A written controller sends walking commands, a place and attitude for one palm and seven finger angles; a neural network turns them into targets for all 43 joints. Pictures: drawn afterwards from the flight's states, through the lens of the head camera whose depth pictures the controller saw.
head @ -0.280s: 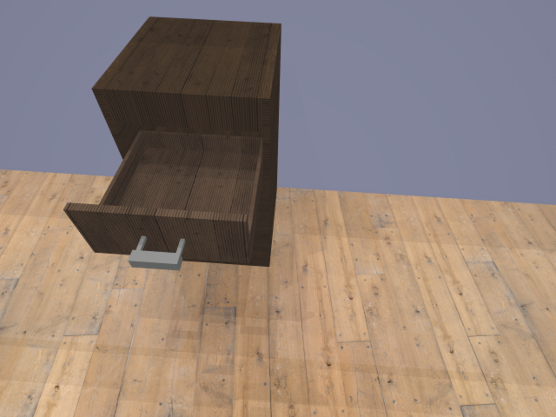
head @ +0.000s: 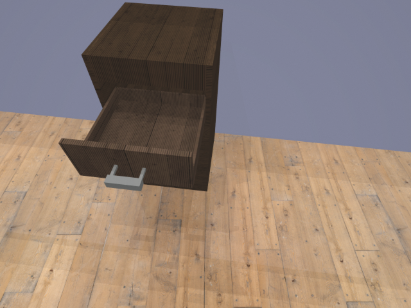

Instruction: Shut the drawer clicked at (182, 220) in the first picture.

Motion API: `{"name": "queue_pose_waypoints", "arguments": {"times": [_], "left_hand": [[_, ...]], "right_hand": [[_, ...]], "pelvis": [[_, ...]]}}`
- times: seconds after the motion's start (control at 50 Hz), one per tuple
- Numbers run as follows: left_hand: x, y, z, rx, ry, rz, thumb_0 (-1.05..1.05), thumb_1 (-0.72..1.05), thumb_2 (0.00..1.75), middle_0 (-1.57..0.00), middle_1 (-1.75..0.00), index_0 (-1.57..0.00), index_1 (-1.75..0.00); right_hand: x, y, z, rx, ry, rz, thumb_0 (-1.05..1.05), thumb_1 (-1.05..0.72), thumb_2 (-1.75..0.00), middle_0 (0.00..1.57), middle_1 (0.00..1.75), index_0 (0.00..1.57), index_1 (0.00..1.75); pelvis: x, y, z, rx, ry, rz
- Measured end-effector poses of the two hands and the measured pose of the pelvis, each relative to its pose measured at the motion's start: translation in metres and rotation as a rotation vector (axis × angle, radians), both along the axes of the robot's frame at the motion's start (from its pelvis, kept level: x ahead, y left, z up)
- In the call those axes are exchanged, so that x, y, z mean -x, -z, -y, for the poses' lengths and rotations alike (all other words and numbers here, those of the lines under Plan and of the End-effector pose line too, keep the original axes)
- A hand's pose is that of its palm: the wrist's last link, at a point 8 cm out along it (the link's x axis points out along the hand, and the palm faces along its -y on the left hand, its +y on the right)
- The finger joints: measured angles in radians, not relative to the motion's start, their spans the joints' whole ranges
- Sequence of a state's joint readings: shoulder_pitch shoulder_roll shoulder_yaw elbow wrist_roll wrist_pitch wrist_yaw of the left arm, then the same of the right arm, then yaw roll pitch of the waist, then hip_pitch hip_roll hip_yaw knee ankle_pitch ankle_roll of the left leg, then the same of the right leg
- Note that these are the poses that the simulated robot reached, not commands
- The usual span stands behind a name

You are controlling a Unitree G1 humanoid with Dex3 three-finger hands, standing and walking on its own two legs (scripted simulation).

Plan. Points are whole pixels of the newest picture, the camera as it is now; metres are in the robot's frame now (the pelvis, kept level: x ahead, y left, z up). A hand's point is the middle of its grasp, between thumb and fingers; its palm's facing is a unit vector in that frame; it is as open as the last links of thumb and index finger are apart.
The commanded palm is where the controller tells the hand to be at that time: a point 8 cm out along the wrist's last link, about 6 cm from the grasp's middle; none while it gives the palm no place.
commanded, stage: turn or walk to find it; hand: left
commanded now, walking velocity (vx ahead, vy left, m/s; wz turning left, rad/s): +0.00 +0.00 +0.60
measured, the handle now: (126, 176) +0.48 +0.26 -0.16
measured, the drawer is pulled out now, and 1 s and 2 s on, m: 0.30 0.30 0.30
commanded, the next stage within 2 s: stand and wait in 0.82 s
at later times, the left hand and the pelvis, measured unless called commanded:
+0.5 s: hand out of the picture +0.06 +0.23 -0.16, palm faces +0.26 -0.93 -0.26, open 7.4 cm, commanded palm none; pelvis +0.00 -0.01 +0.01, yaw +15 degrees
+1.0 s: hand out of the picture -0.07 +0.12 -0.17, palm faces +0.53 -0.82 -0.24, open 7.4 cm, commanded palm none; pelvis +0.03 -0.04 +0.00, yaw +28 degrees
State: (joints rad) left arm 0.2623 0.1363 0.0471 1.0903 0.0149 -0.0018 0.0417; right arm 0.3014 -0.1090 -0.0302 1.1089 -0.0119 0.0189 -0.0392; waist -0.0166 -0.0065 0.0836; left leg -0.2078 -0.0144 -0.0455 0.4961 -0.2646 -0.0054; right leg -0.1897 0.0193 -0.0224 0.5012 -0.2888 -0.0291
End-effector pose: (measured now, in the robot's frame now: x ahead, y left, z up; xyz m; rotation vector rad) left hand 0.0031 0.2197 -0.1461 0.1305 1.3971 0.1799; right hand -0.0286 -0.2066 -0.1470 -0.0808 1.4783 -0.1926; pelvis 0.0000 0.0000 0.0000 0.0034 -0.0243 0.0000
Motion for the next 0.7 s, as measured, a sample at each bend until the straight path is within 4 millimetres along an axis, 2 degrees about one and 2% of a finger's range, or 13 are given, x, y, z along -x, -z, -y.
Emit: {"name": "queue_pose_waypoints", "arguments": {"times": [0.1, 0.22, 0.4, 0.48, 0.58, 0.62, 0.7], "left_hand": [[0.002, 0.006, -0.014, -0.018, -0.050, 0.033, 0.00, 0.90, 0.90, -0.20, -0.30, -0.20, -0.30], [0.004, 0.018, -0.039, -0.020, -0.125, 0.068, 0.00, 0.90, 0.90, -0.20, -0.30, -0.20, -0.30], [-0.021, -0.010, -0.057, -0.060, -0.159, 0.163, 0.00, 0.91, 0.90, -0.19, -0.30, -0.19, -0.30], [-0.031, -0.019, -0.053, -0.092, -0.171, 0.193, 0.00, 0.91, 0.90, -0.19, -0.30, -0.19, -0.30], [-0.037, -0.027, -0.034, -0.141, -0.203, 0.228, 0.00, 0.91, 0.90, -0.19, -0.30, -0.19, -0.30], [-0.031, -0.027, -0.024, -0.168, -0.217, 0.232, 0.00, 0.91, 0.90, -0.19, -0.30, -0.19, -0.30], [-0.006, -0.032, 0.000, -0.166, -0.270, 0.174, 0.00, 0.91, 0.90, -0.20, -0.30, -0.20, -0.30]], "right_hand": [[-0.016, 0.003, 0.008, 0.024, -0.046, 0.008, 0.00, -0.91, -0.90, 0.20, 0.30, 0.20, 0.30], [-0.052, -0.003, 0.010, 0.080, -0.133, 0.072, 0.00, -0.91, -0.90, 0.20, 0.30, 0.20, 0.30], [-0.085, -0.021, 0.010, 0.083, -0.263, 0.099, 0.00, -0.91, -0.90, 0.20, 0.30, 0.20, 0.30], [-0.102, -0.019, 0.021, 0.069, -0.306, 0.102, 0.00, -0.91, -0.90, 0.20, 0.30, 0.20, 0.30], [-0.127, -0.003, 0.044, 0.042, -0.348, 0.105, 0.00, -0.91, -0.90, 0.20, 0.30, 0.20, 0.30], [-0.141, 0.006, 0.054, 0.031, -0.357, 0.112, 0.00, -0.91, -0.90, 0.20, 0.30, 0.20, 0.30], [-0.171, 0.006, 0.065, 0.024, -0.397, 0.138, 0.00, -0.91, -0.90, 0.20, 0.30, 0.20, 0.30]], "pelvis": [[0.004, 0.007, -0.004, 0.015, -0.061, 0.000], [0.004, 0.013, -0.017, 0.003, -0.125, 0.005], [0.006, -0.005, -0.012, 0.028, -0.209, -0.044], [0.003, -0.007, 0.001, 0.030, -0.252, -0.060], [-0.005, 0.000, 0.026, 0.014, -0.311, -0.070], [-0.010, 0.006, 0.037, -0.004, -0.327, -0.067], [-0.016, 0.001, 0.046, -0.022, -0.373, -0.040]]}}
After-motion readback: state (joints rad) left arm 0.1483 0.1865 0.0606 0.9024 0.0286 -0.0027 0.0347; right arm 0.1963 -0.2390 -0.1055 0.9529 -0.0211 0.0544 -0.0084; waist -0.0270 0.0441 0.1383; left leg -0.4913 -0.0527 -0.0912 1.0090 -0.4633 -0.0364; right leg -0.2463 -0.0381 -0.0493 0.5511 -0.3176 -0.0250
